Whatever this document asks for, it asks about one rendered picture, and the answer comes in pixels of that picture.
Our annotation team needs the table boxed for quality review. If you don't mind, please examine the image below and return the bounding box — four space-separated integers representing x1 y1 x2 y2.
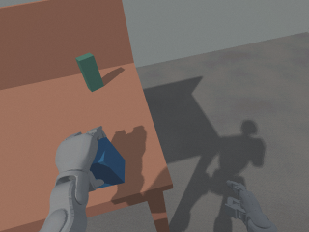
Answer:
0 0 173 232

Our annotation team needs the sponge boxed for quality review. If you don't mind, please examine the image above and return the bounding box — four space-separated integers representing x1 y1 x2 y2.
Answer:
90 137 126 189

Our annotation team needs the right robot forearm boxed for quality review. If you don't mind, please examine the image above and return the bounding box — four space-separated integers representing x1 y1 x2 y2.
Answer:
245 211 277 232

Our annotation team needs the robot right hand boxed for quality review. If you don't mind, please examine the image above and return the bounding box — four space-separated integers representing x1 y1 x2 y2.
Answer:
225 180 262 226

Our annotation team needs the left robot forearm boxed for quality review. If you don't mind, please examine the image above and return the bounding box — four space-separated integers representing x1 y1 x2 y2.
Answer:
39 170 90 232

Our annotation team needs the robot left hand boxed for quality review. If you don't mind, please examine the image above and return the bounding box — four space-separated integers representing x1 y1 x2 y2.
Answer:
55 126 106 192

